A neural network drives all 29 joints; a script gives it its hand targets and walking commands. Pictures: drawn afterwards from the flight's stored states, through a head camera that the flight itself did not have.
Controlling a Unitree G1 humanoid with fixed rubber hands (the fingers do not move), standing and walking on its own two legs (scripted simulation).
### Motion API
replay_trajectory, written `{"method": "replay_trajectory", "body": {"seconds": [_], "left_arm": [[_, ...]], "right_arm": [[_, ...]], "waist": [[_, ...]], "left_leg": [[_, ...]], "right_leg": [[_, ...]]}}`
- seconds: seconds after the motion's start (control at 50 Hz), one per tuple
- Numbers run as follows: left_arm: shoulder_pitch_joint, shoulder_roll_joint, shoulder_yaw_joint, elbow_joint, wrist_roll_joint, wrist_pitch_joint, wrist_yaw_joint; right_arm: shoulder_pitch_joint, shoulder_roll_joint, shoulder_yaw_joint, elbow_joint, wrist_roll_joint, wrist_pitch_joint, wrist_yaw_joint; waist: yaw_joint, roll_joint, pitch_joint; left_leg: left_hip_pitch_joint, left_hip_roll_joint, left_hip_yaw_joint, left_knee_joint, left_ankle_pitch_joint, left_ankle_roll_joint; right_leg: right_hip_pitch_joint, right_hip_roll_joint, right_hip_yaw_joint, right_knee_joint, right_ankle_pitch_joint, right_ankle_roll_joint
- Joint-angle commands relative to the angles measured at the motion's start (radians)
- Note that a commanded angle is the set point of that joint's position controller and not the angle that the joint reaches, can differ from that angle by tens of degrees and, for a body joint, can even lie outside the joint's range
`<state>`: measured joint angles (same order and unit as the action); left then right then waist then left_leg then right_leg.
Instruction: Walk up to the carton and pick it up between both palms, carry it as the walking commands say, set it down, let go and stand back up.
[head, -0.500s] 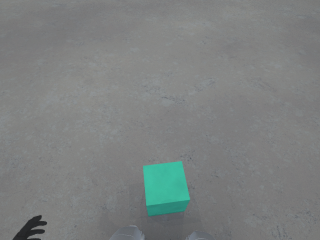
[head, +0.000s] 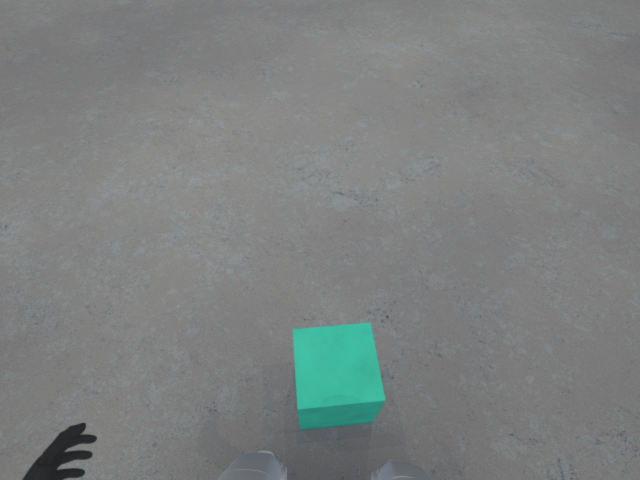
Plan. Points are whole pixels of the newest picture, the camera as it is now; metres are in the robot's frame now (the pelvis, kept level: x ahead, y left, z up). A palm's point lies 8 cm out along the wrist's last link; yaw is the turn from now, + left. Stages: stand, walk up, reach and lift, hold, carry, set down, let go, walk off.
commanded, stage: walk up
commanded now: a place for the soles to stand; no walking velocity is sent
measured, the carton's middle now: (334, 378) +0.41 -0.03 -0.62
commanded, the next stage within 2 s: none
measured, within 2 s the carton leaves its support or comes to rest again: neither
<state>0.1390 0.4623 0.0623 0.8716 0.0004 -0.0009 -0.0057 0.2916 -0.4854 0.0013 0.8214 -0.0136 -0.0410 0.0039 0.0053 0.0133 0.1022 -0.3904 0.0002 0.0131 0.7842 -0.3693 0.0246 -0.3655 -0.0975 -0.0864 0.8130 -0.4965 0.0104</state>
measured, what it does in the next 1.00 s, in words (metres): stands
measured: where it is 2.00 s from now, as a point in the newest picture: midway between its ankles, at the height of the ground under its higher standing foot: outside the picture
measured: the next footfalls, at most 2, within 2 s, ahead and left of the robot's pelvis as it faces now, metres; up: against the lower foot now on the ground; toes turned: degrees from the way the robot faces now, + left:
none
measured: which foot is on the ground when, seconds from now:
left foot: down 0.00-1.00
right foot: down 0.00-1.00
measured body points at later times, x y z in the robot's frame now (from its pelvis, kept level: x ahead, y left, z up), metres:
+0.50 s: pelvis -0.01 +0.00 +0.00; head +0.02 -0.01 +0.45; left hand +0.10 +0.34 -0.09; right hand +0.07 -0.34 -0.10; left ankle +0.03 +0.11 -0.71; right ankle +0.01 -0.14 -0.71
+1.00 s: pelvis +0.00 -0.01 +0.00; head +0.03 -0.02 +0.45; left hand +0.10 +0.34 -0.09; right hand +0.09 -0.35 -0.10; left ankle +0.03 +0.11 -0.71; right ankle +0.01 -0.14 -0.71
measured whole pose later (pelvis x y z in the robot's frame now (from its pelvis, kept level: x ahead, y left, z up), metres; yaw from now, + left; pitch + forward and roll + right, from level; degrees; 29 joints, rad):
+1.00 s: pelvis +0.00 -0.01 +0.00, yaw +2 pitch -1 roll +0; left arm 0.14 0.46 0.06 0.91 0.00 -0.02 -0.01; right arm 0.29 -0.48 0.00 0.82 -0.01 -0.03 0.00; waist 0.01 0.02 0.08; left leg -0.39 0.00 -0.01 0.77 -0.36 0.01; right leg -0.35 -0.09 -0.10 0.77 -0.40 0.01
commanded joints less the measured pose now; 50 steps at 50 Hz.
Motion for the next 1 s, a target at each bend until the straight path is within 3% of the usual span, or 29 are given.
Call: {"method": "replay_trajectory", "body": {"seconds": [0.0,0.06,0.08,0.1,0.12,0.14,0.18,0.22,0.24,0.26,0.28,0.34,0.4,0.44,0.48,0.52,0.56,0.62,0.7,0.72,0.74,0.78,0.8,0.82,0.86,0.9,0.94,0.96,0.98], "left_arm": [[-0.035,0.176,0.049,-0.059,0.001,-0.017,0.009],[0.015,0.169,0.04,-0.023,0.0,-0.036,0.009],[0.053,0.213,0.054,-0.012,0.013,-0.046,0.016],[0.037,0.278,0.06,-0.029,0.014,-0.053,0.016],[0.033,0.282,0.07,-0.018,0.016,-0.055,0.016],[-0.038,0.288,0.065,-0.045,0.011,-0.042,0.013],[-0.067,0.288,0.067,-0.058,0.017,-0.033,0.009],[-0.07,0.218,0.047,-0.055,0.018,-0.025,0.008],[-0.056,0.173,0.039,-0.068,0.012,-0.02,0.005],[-0.06,0.152,0.035,-0.069,-0.013,-0.011,0.007],[-0.053,0.161,0.037,-0.064,-0.013,-0.011,0.013],[-0.012,0.166,0.04,-0.031,0.002,-0.035,0.002],[-0.024,0.253,0.057,-0.018,0.016,-0.049,0.011],[-0.047,0.277,0.058,-0.033,0.021,-0.038,0.01],[-0.105,0.21,0.045,-0.049,0.016,-0.025,0.005],[-0.097,0.146,0.032,-0.04,-0.003,-0.012,0.004],[-0.058,0.161,0.032,-0.032,0.002,-0.013,0.002],[-0.02,0.165,0.039,0.002,0.007,-0.032,0.001],[0.019,0.284,0.07,-0.004,0.016,-0.048,0.011],[-0.025,0.268,0.066,-0.022,0.02,-0.049,0.011],[-0.063,0.256,0.055,-0.026,0.015,-0.041,0.009],[-0.09,0.22,0.046,-0.037,0.014,-0.031,0.007],[-0.1,0.19,0.041,-0.042,0.003,-0.031,0.006],[-0.097,0.166,0.043,-0.044,-0.008,-0.022,0.006],[-0.071,0.162,0.039,-0.034,-0.007,-0.025,0.006],[-0.018,0.189,0.05,-0.018,0.007,-0.037,0.009],[-0.013,0.243,0.061,-0.006,0.009,-0.041,0.007],[-0.004,0.256,0.06,-0.02,0.009,-0.038,0.005],[-0.07,0.273,0.065,-0.014,0.011,-0.037,0.01]], "right_arm": [[-0.037,-0.235,-0.102,-0.042,-0.015,-0.01,-0.02],[-0.082,-0.21,-0.081,-0.034,0.002,0.003,-0.019],[-0.086,-0.163,-0.058,-0.048,0.02,0.006,-0.019],[-0.078,-0.155,-0.059,-0.056,0.018,0.007,-0.019],[-0.065,-0.137,-0.062,-0.04,0.015,0.018,-0.022],[-0.035,-0.168,-0.077,-0.035,0.012,0.019,-0.017],[-0.012,-0.177,-0.075,-0.018,0.012,0.014,-0.004],[0.039,-0.147,-0.08,0.02,-0.004,-0.004,-0.005],[0.062,-0.227,-0.095,-0.002,-0.011,-0.015,-0.007],[-0.018,-0.278,-0.096,-0.015,-0.008,-0.016,-0.007],[-0.041,-0.263,-0.087,-0.032,-0.003,-0.018,-0.01],[-0.077,-0.228,-0.083,-0.033,-0.004,0.002,-0.015],[-0.072,-0.178,-0.071,-0.019,0.0,0.007,-0.007],[-0.025,-0.185,-0.079,-0.01,0.003,0.008,-0.002],[-0.023,-0.181,-0.078,-0.002,-0.002,-0.002,-0.006],[-0.01,-0.229,-0.086,-0.011,-0.018,-0.007,-0.003],[-0.035,-0.25,-0.085,-0.018,-0.008,-0.008,-0.012],[-0.076,-0.218,-0.079,-0.023,-0.01,0.002,-0.015],[-0.081,-0.147,-0.066,-0.035,0.013,0.004,-0.008],[-0.052,-0.158,-0.068,-0.019,0.008,0.001,-0.01],[-0.005,-0.157,-0.064,0.009,0.004,-0.004,-0.009],[0.016,-0.193,-0.081,0.001,-0.009,-0.015,-0.006],[-0.015,-0.209,-0.078,-0.008,-0.008,-0.018,-0.002],[-0.029,-0.219,-0.083,-0.024,-0.006,-0.017,-0.008],[-0.06,-0.246,-0.086,-0.025,-0.002,-0.01,-0.017],[-0.086,-0.21,-0.074,-0.042,0.001,-0.001,-0.016],[-0.119,-0.176,-0.059,-0.033,0.008,0.007,-0.008],[-0.078,-0.175,-0.07,-0.03,0.012,0.008,-0.007],[-0.063,-0.172,-0.078,-0.003,0.007,0.013,-0.009]], "waist": [[-0.023,0.129,-0.113],[0.025,0.098,-0.104],[0.047,0.006,-0.144],[0.042,-0.115,-0.119],[0.037,-0.13,-0.127],[0.005,-0.177,-0.138],[-0.013,-0.226,-0.082],[-0.039,-0.117,-0.079],[-0.032,0.056,-0.165],[0.013,0.152,-0.11],[0.014,0.118,-0.071],[0.021,0.088,-0.087],[0.018,-0.058,-0.096],[0.004,-0.116,-0.14],[-0.014,-0.006,-0.075],[-0.011,0.137,-0.065],[-0.002,0.119,-0.051],[0.021,0.049,-0.067],[0.037,-0.151,-0.13],[0.021,-0.163,-0.112],[-0.009,-0.174,-0.112],[-0.013,-0.003,-0.143],[-0.01,0.07,-0.149],[-0.006,0.041,-0.116],[0.001,0.055,-0.127],[0.022,0.049,-0.106],[0.04,-0.083,-0.068],[0.013,-0.141,-0.102],[-0.004,-0.094,-0.113]], "left_leg": [[0.167,0.224,-0.504,-0.319,0.29,0.192],[-0.025,0.146,-0.292,-0.221,0.375,0.115],[-0.088,0.099,-0.244,-0.109,0.394,0.069],[-0.171,0.019,-0.136,0.004,0.276,0.019],[-0.11,-0.023,-0.033,0.119,0.005,0.002],[-0.105,-0.005,0.0,0.188,-0.171,-0.003],[-0.095,0.024,-0.022,0.065,-0.206,0.013],[0.071,0.008,-0.036,-0.206,0.046,0.04],[0.105,0.145,-0.345,-0.295,0.229,0.086],[0.035,0.198,-0.498,-0.321,0.173,0.173],[0.003,0.224,-0.494,-0.335,0.141,0.217],[-0.057,0.161,-0.388,-0.3,0.075,0.14],[-0.177,0.032,-0.111,-0.102,0.083,0.031],[-0.08,0.012,-0.061,-0.059,0.096,0.028],[-0.046,0.052,-0.18,-0.209,0.068,0.066],[-0.036,0.163,-0.454,-0.37,-0.041,0.155],[-0.021,0.23,-0.558,-0.406,-0.033,0.194],[-0.093,0.152,-0.383,-0.322,0.092,0.135],[-0.146,-0.012,-0.022,0.04,0.034,0.002],[-0.17,0.009,-0.023,0.069,-0.107,-0.002],[-0.061,0.01,-0.019,0.017,-0.071,0.006],[0.036,0.05,-0.138,-0.144,0.295,0.053],[0.058,0.096,-0.275,-0.207,0.321,0.091],[0.049,0.159,-0.399,-0.252,0.338,0.168],[0.066,0.198,-0.462,-0.264,0.297,0.203],[-0.101,0.136,-0.359,-0.244,0.198,0.119],[-0.211,0.042,-0.181,-0.117,0.164,0.048],[-0.126,0.016,-0.098,-0.058,0.164,0.028],[-0.058,0.006,-0.025,-0.013,0.068,0.024]], "right_leg": [[-0.097,0.06,0.081,0.009,-0.122,-0.049],[0.121,0.047,0.041,-0.208,0.133,-0.064],[0.22,-0.036,0.167,-0.249,0.271,-0.105],[0.245,-0.163,0.289,-0.321,0.348,-0.159],[0.179,-0.291,0.327,-0.36,0.398,-0.248],[0.168,-0.324,0.318,-0.359,0.343,-0.275],[0.112,-0.28,0.258,-0.311,0.267,-0.235],[0.036,-0.155,0.105,-0.166,0.331,-0.129],[0.005,-0.019,-0.002,0.04,0.227,-0.054],[-0.056,0.072,0.038,0.022,-0.026,-0.03],[-0.045,0.064,0.051,0.014,-0.083,-0.041],[0.082,0.045,0.067,-0.19,0.036,-0.051],[0.179,-0.157,0.222,-0.324,0.085,-0.157],[0.155,-0.194,0.203,-0.293,0.077,-0.164],[0.039,-0.086,0.097,-0.161,0.047,-0.104],[-0.032,0.062,0.036,-0.001,-0.035,-0.047],[-0.058,0.068,0.069,0.01,-0.076,-0.038],[0.084,0.048,0.075,-0.176,0.039,-0.066],[0.239,-0.277,0.335,-0.371,0.181,-0.235],[0.233,-0.303,0.301,-0.316,0.355,-0.263],[0.148,-0.277,0.249,-0.288,0.36,-0.234],[0.099,-0.128,0.075,-0.104,0.339,-0.114],[0.045,-0.027,0.013,-0.038,0.258,-0.064],[0.003,0.031,0.036,-0.002,0.164,-0.038],[0.014,0.054,0.064,-0.046,0.064,-0.038],[0.156,0.01,0.109,-0.186,0.123,-0.071],[0.203,-0.109,0.199,-0.296,0.13,-0.135],[0.178,-0.159,0.189,-0.308,0.172,-0.157],[0.136,-0.232,0.235,-0.309,0.188,-0.191]]}}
